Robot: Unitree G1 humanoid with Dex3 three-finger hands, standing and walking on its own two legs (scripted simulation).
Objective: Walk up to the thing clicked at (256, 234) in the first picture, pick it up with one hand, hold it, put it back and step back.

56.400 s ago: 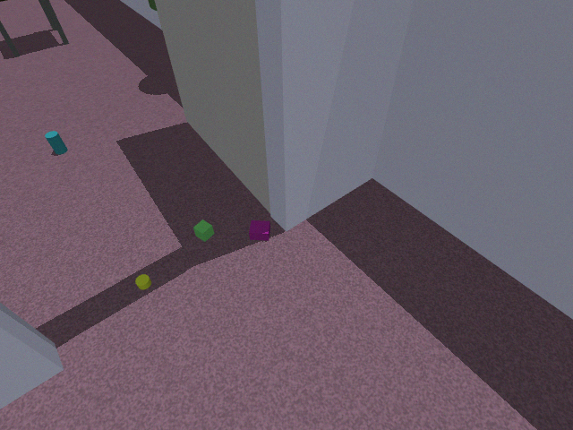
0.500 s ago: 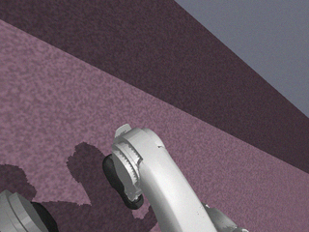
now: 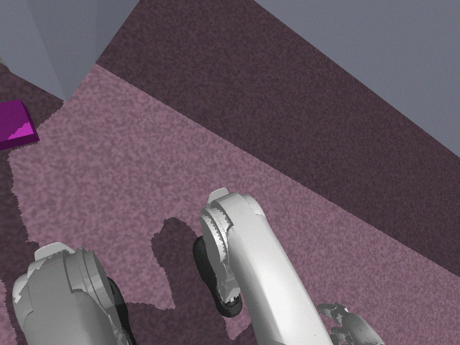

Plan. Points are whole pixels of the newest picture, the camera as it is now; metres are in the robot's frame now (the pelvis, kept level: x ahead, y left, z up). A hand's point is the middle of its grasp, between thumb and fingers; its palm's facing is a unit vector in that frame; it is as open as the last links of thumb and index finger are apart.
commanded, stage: withdraw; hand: left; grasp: from above
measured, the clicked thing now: (6, 126) +0.56 +0.27 -0.32
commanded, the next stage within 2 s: home in 0.22 s
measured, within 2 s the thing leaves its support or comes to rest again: neither
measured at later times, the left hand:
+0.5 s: hand out of the picture +0.56 +0.30 -0.14, palm faces -0.44 -0.11 -0.89, open 12.4 cm
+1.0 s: hand out of the picture +0.34 +0.28 +0.06, palm faces -0.16 -0.76 -0.62, open 7.5 cm
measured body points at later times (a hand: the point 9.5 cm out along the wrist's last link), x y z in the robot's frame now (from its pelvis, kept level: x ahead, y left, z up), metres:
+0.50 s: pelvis +0.01 +0.00 -0.01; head +0.28 +0.07 +0.34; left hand +0.57 +0.30 -0.08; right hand +0.04 -0.25 -0.11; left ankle +0.08 +0.13 -0.31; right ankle +0.12 -0.12 -0.31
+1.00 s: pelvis +0.02 +0.00 +0.17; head +0.17 +0.06 +0.59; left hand +0.35 +0.32 +0.10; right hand +0.22 -0.24 +0.06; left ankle +0.08 +0.13 -0.31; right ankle +0.12 -0.12 -0.31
